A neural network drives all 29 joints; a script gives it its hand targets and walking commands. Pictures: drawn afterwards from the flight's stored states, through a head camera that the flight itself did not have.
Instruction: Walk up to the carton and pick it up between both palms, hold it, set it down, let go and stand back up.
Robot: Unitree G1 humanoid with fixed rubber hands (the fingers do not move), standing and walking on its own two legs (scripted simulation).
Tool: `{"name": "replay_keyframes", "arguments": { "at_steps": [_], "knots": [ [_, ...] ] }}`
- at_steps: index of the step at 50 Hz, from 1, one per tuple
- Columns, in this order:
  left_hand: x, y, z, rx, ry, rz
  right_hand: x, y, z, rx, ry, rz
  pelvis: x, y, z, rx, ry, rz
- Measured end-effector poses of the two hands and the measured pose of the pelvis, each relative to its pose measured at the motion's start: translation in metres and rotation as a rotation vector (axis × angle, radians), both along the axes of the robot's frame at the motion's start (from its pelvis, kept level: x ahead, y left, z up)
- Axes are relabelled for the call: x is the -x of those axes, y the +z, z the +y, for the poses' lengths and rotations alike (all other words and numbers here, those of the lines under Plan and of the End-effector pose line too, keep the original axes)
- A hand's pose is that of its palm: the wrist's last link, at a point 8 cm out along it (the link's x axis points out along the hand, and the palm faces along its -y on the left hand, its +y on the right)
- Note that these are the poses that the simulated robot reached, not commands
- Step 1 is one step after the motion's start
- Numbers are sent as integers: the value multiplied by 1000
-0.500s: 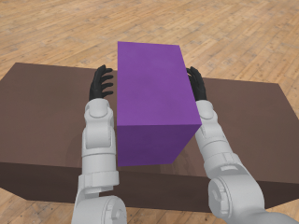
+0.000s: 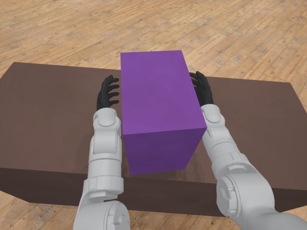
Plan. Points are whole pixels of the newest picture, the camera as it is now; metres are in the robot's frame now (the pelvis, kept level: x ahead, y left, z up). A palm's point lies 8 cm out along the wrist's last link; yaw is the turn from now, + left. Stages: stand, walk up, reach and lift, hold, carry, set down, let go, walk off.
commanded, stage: set down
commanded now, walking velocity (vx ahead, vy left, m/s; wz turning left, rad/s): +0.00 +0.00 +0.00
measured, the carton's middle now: (155, 115) +0.40 +0.00 +0.03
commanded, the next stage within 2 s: none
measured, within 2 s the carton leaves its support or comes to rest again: rests again in 0.60 s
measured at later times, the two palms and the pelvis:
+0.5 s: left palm (110, 112) +0.39 +0.12 +0.07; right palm (202, 106) +0.42 -0.14 +0.06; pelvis +0.01 +0.00 +0.00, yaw +0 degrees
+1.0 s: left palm (112, 114) +0.39 +0.12 +0.05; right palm (202, 108) +0.42 -0.14 +0.05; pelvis +0.01 -0.01 +0.00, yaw +0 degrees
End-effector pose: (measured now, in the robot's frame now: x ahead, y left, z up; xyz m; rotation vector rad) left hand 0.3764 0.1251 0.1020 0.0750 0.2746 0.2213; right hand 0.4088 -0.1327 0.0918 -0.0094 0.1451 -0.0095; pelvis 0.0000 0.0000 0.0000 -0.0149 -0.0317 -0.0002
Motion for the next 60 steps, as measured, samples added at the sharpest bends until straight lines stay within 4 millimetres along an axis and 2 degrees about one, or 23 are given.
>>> {"name": "replay_keyframes", "arguments": {
  "at_steps": [33,60],
  "knots": [
    [-13,-47,-6,-12,-16,17,-10,-40,-6,-10,-6,25,-10,0,-3,1,-5,101],
    [-13,-51,-7,8,-9,-29,-10,-42,-8,-19,-8,23,-10,-1,-6,0,-7,109]
  ]
}}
